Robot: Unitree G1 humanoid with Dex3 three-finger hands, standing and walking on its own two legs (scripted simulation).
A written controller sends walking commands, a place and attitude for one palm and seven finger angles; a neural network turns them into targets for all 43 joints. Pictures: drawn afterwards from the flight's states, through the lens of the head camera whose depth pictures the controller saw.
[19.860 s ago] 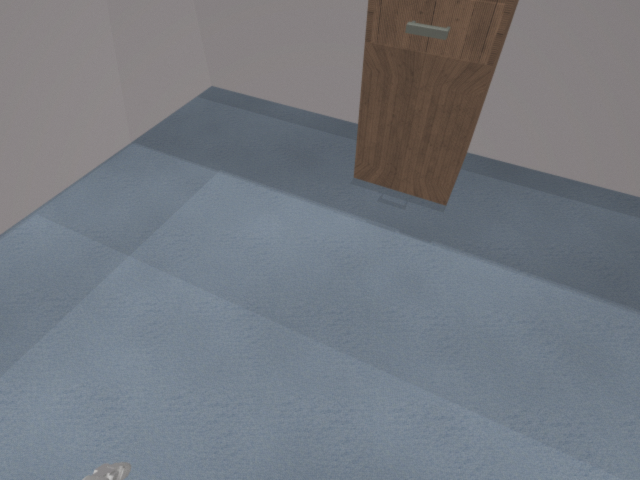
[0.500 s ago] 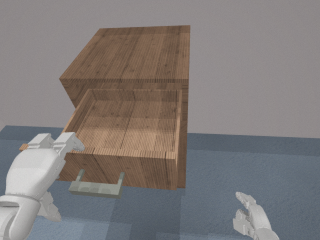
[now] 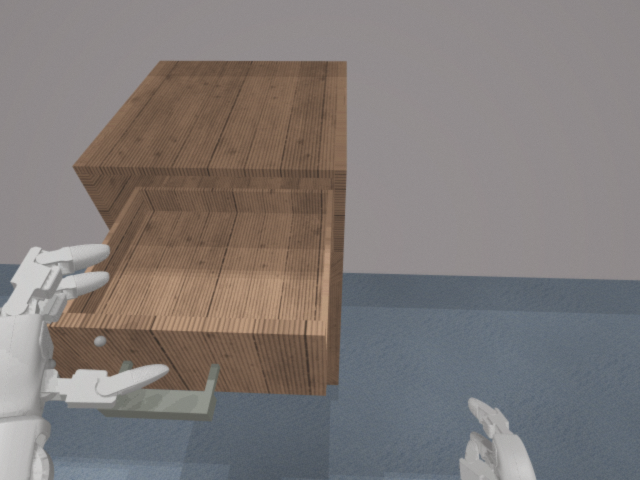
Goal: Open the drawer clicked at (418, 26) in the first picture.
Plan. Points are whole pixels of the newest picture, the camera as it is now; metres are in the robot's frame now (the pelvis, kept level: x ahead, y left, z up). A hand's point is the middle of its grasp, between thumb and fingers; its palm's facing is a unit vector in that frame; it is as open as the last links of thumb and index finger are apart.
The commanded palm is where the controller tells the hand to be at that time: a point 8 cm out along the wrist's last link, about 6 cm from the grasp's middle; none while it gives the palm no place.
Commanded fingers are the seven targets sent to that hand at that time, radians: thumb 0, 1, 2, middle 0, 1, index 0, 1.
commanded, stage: draw the hand back to the body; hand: left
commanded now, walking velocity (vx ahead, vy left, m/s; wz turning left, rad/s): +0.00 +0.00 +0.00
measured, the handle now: (164, 386) +0.23 +0.24 -0.02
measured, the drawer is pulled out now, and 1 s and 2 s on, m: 0.30 0.30 0.30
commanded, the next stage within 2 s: step back with the hand held close in 0.64 s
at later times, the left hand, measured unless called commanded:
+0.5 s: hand (98, 358) +0.18 +0.23 +0.15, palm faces +0.40 -0.82 -0.42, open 8.2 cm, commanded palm +0.13 +0.27 +0.18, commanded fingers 0.00 0.90 0.90 -0.20 -0.30 -0.20 -0.30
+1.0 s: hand (81, 376) +0.17 +0.23 +0.15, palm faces +0.29 -0.81 -0.50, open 7.4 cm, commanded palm +0.10 +0.28 +0.18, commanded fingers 0.00 0.90 0.90 -0.20 -0.30 -0.20 -0.30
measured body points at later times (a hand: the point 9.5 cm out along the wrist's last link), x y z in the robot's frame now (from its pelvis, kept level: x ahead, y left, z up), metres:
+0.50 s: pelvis +0.01 -0.01 +0.00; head +0.00 -0.04 +0.45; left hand +0.15 +0.27 +0.18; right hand +0.21 -0.22 -0.08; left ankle +0.00 +0.13 -0.74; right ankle -0.07 -0.12 -0.74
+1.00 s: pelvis -0.02 +0.00 +0.00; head +0.01 -0.01 +0.45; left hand +0.14 +0.27 +0.18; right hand +0.17 -0.24 -0.09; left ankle +0.00 +0.13 -0.74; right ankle -0.07 -0.12 -0.74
